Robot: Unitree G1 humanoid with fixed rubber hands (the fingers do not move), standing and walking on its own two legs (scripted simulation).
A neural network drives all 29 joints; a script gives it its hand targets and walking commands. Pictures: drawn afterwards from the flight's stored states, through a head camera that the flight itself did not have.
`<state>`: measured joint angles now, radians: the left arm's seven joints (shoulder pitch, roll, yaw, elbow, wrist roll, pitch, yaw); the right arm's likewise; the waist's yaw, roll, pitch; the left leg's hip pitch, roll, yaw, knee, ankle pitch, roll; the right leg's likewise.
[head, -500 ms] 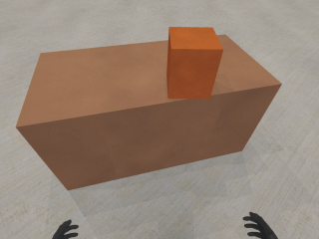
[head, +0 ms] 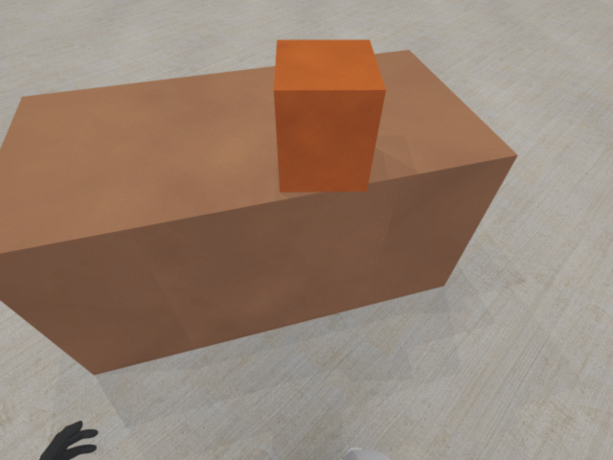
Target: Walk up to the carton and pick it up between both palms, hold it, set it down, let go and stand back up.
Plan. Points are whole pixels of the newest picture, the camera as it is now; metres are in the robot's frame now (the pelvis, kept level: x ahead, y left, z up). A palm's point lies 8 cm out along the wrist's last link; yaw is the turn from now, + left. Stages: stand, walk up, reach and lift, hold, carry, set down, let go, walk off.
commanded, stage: walk up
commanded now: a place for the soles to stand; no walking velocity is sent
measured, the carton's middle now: (323, 118) +0.78 -0.05 +0.01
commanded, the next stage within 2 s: none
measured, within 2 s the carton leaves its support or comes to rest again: neither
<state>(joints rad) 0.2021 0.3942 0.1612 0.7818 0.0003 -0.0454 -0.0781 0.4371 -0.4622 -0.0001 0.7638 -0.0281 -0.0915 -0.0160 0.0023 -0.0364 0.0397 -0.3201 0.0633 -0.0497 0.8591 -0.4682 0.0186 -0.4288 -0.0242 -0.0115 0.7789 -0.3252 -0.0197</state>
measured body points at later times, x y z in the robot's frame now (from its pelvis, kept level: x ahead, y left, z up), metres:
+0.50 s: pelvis +0.16 -0.01 +0.00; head +0.17 -0.01 +0.45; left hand +0.26 +0.31 -0.09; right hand +0.23 -0.34 -0.09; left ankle +0.24 +0.10 -0.71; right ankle +0.05 -0.09 -0.70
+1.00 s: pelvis +0.29 -0.10 +0.02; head +0.32 -0.12 +0.47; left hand +0.35 +0.23 -0.06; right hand +0.36 -0.42 -0.09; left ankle +0.30 +0.07 -0.65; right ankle +0.31 -0.17 -0.71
